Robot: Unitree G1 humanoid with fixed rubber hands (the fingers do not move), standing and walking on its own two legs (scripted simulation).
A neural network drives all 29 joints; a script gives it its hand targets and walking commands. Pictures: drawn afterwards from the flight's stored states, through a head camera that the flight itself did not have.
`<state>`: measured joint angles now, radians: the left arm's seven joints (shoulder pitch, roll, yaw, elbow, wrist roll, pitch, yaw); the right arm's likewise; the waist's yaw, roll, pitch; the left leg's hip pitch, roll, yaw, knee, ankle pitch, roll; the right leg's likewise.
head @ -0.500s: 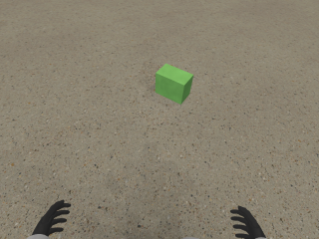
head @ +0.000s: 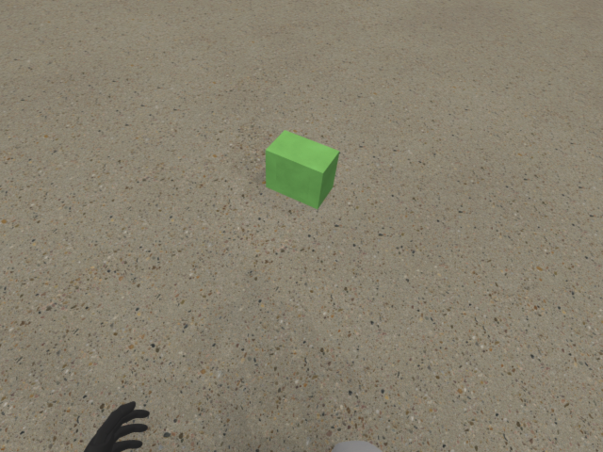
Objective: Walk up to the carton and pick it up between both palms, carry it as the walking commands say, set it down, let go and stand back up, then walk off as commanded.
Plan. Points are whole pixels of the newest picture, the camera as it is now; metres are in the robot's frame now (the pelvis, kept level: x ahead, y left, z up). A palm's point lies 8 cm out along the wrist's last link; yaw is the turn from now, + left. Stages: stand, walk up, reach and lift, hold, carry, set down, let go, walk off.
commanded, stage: walk up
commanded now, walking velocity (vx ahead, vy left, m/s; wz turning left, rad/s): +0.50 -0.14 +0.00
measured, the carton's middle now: (301, 169) +1.29 -0.16 -0.64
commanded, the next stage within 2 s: none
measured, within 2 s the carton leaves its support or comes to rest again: neither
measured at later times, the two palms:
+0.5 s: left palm (88, 438) +0.18 +0.28 -0.14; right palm (397, 290) +0.37 -0.21 -0.10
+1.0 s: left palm (172, 221) +0.54 +0.20 -0.10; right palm (431, 292) +0.38 -0.29 -0.13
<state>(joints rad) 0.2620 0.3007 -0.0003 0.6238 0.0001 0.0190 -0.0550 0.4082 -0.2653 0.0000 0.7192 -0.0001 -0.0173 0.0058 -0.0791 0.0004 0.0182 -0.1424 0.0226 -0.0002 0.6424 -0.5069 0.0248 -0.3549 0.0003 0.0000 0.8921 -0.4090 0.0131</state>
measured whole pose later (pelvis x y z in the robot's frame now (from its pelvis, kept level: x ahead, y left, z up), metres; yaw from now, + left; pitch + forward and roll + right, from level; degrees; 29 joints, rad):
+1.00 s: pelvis +0.40 -0.05 +0.00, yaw +1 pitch +1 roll +1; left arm 0.18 0.28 0.00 0.74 0.00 -0.01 -0.06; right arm 0.45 -0.25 0.00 0.79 0.00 -0.02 0.02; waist -0.08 0.02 0.05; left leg -0.13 0.03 0.01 0.64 -0.49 -0.02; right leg -0.49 -0.01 -0.01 0.64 -0.17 0.01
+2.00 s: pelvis +0.69 -0.06 +0.01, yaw +0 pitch -2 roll +1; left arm 0.22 0.27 0.00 0.80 0.00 0.02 -0.04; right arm 0.28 -0.22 0.00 0.84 0.00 0.04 0.01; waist -0.03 0.01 0.07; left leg -0.27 0.06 0.01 0.66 -0.38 -0.04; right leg -0.32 -0.02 -0.01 0.62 -0.24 0.01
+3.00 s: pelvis +0.79 -0.03 +0.01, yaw +1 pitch -3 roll -1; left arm 0.27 0.17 0.00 0.82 0.00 0.02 0.01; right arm 0.24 -0.21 0.00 0.87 0.00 0.03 0.00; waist -0.01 0.05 0.06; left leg -0.17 0.05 0.01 0.56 -0.35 -0.02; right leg -0.24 -0.02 -0.03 0.54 -0.26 0.01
